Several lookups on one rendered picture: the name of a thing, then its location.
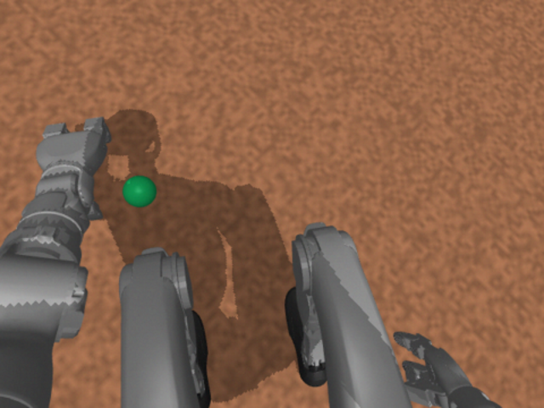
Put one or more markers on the ball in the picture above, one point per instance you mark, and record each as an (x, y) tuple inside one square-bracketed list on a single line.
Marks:
[(139, 191)]

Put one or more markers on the right robot foot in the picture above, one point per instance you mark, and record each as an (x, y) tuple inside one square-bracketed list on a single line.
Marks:
[(312, 376)]

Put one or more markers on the right robot arm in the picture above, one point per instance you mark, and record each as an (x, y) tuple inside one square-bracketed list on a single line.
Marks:
[(470, 397)]

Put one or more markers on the left robot arm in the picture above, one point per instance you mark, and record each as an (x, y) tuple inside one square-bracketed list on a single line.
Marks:
[(42, 285)]

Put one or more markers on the left robot foot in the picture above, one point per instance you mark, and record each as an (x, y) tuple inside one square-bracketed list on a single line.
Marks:
[(204, 397)]

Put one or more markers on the left robot hand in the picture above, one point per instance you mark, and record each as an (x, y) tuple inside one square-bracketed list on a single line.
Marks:
[(87, 148)]

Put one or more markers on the right robot hand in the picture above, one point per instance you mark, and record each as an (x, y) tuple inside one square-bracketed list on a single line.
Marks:
[(431, 384)]

